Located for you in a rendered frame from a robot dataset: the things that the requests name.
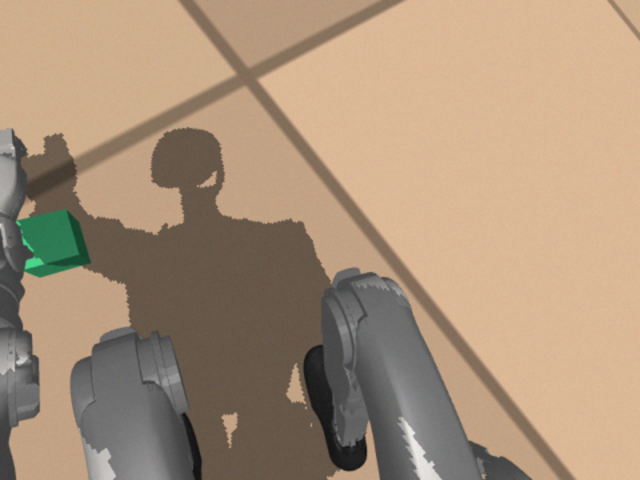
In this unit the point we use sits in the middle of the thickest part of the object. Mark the small box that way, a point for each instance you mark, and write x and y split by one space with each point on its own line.
56 241

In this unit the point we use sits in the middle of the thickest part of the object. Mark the right robot hand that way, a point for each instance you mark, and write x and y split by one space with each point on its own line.
496 468

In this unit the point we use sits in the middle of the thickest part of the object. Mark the right robot foot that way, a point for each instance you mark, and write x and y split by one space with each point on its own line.
346 458

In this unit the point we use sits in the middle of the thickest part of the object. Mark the left robot hand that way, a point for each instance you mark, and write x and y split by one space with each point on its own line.
13 178

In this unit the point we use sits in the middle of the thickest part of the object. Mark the left robot foot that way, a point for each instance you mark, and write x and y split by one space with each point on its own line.
194 448

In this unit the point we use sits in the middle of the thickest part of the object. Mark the left robot arm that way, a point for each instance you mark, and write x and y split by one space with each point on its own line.
19 368

